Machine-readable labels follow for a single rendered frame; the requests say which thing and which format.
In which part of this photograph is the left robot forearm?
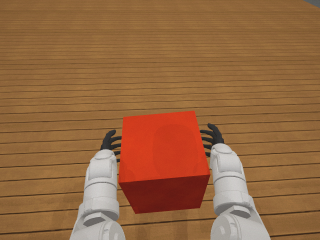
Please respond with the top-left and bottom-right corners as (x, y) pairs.
(70, 149), (120, 238)

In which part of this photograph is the right robot hand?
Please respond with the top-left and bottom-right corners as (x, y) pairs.
(200, 123), (225, 157)

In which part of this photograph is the right robot upper arm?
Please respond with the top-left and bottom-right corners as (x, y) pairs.
(210, 213), (271, 240)

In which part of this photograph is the left robot upper arm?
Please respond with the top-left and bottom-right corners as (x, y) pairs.
(70, 220), (126, 240)

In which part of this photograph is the left robot hand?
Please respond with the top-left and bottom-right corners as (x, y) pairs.
(100, 129), (122, 163)

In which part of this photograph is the right robot forearm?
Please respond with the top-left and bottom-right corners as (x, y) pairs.
(209, 143), (265, 227)

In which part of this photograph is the carton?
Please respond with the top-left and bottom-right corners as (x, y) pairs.
(118, 110), (211, 214)

